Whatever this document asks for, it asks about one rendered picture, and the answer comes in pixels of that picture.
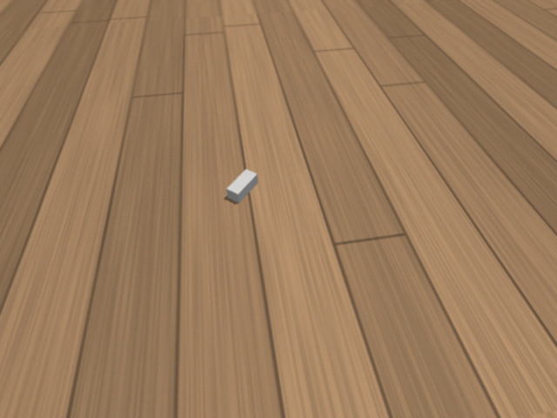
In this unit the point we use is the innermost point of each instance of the carton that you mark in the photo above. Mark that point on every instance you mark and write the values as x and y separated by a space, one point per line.
242 185

